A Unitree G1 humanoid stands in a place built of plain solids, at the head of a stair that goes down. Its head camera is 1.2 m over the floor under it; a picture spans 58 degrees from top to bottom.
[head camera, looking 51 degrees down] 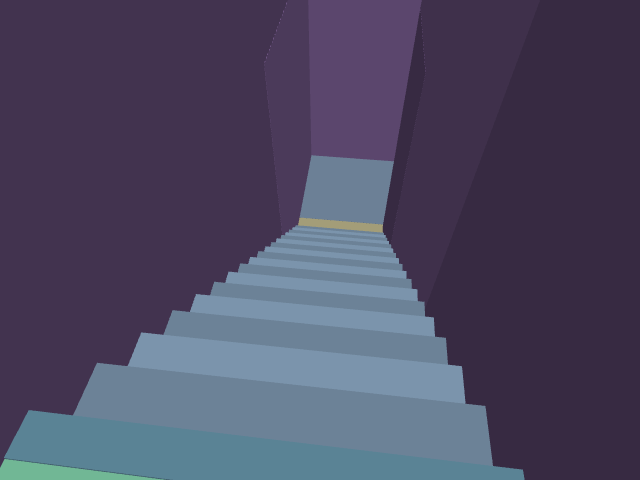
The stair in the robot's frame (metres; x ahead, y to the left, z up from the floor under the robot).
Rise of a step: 0.21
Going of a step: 0.23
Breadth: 1.30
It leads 6 degrees to the right of straight ahead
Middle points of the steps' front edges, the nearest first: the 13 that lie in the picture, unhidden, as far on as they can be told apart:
0.31 0.14 0.00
0.53 0.12 -0.21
0.76 0.09 -0.42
0.98 0.06 -0.64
1.21 0.04 -0.85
1.43 0.01 -1.06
1.65 -0.01 -1.28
1.88 -0.04 -1.49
2.10 -0.06 -1.71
2.33 -0.09 -1.92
2.55 -0.11 -2.13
2.78 -0.14 -2.35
3.00 -0.16 -2.56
